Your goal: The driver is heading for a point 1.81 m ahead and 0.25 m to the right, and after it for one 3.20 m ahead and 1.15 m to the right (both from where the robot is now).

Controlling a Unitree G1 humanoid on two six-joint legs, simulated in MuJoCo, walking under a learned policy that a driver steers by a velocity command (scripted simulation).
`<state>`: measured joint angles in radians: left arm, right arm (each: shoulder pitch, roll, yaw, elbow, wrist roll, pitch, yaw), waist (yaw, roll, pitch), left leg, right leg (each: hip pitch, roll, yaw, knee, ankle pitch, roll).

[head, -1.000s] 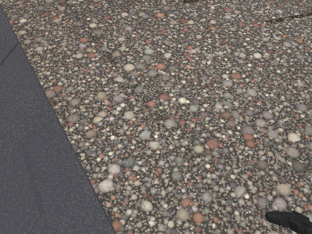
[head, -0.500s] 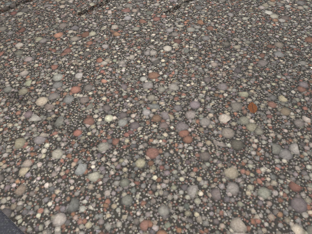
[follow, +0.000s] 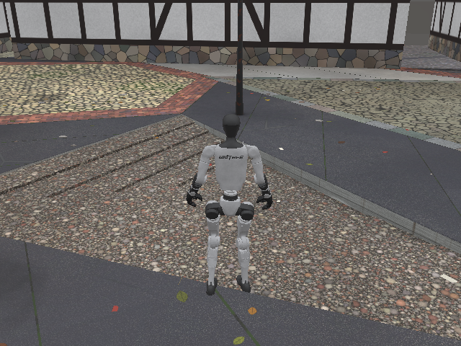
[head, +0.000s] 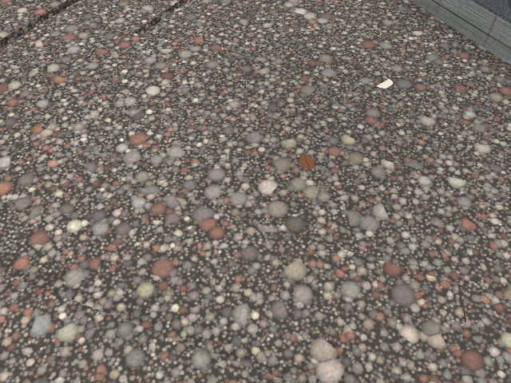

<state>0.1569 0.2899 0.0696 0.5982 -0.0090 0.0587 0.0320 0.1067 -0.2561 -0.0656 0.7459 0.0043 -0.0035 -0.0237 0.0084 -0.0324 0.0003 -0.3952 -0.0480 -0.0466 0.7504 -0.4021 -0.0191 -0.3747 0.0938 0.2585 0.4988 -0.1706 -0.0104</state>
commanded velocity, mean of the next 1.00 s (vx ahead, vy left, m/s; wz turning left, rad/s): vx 0.00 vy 0.00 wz -0.30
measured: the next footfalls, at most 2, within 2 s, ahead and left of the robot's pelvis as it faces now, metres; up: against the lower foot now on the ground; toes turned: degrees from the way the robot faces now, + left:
right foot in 0.36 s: +0.00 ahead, -0.15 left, +0.02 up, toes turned -16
left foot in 0.76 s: +0.06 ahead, +0.09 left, +0.03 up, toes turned -13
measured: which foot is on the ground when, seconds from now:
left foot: down 0.00-0.38, up 0.40-0.74, down 0.76-1.00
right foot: down 0.00-0.00, up 0.02-0.34, down 0.36-1.00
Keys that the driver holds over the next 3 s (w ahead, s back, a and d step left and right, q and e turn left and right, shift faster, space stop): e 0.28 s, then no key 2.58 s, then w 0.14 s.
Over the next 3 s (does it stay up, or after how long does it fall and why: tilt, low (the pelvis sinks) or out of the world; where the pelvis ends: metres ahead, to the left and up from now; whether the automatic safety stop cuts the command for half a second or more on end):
stays up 0.01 -0.04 0.03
